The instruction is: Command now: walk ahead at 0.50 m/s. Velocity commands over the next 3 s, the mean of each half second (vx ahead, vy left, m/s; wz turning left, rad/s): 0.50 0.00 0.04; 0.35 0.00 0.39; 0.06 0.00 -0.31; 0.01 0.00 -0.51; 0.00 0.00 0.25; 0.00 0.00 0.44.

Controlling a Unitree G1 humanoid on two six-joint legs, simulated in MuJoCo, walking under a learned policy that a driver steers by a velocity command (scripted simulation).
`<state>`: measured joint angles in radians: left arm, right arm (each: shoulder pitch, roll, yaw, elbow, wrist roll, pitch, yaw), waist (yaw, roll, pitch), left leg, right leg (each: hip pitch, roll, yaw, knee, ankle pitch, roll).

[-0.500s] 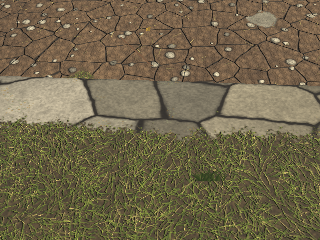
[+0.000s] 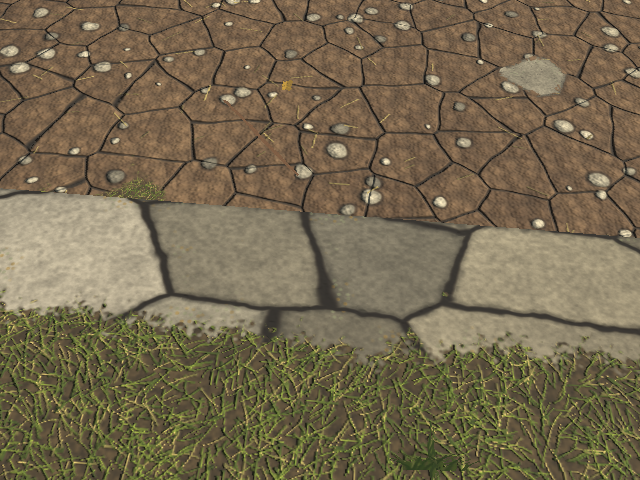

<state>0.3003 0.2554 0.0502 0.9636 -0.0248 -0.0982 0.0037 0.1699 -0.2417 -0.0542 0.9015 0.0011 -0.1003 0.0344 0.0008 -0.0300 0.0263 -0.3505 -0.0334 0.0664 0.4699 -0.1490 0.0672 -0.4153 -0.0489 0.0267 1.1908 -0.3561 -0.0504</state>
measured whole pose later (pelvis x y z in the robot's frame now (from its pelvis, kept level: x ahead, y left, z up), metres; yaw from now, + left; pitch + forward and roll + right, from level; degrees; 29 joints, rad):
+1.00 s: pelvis +0.49 +0.00 -0.02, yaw +15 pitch +2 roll -2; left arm 0.20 0.27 0.07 0.95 -0.01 -0.05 0.02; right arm 0.07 -0.25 -0.07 0.80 -0.02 -0.04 0.03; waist 0.02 0.00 0.07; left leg -0.50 -0.01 0.06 0.59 -0.12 0.08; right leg -0.22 -0.07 -0.12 0.92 -0.56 0.03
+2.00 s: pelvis +0.57 -0.02 +0.00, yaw -14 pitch +2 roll +1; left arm 0.14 0.31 0.08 0.76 0.00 0.03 0.05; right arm 0.08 -0.28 -0.08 0.88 -0.01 -0.03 -0.01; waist 0.00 -0.03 0.03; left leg -0.30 -0.04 -0.05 0.48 -0.22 0.01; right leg -0.31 0.09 0.20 0.60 -0.36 -0.02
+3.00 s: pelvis +0.58 +0.03 +0.01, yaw +11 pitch +1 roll -1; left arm 0.17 0.32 0.08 0.78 0.00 0.01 0.03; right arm 0.12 -0.28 -0.04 0.74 -0.02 0.01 -0.02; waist 0.00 -0.03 0.04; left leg -0.24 -0.08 -0.07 0.44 -0.21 0.07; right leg -0.43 -0.06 0.04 0.78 -0.31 0.08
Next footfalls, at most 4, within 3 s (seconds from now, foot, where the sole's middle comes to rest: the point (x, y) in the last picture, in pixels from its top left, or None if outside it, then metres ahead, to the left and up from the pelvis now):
0.44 right None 0.42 -0.15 -0.77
0.94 left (271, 410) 0.62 0.11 -0.77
1.48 right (387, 430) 0.58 -0.13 -0.77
1.96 left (286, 395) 0.66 0.08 -0.77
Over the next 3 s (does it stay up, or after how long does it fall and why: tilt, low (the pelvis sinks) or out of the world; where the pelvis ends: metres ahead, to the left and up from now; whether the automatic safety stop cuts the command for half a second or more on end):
stays up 0.58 0.03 0.01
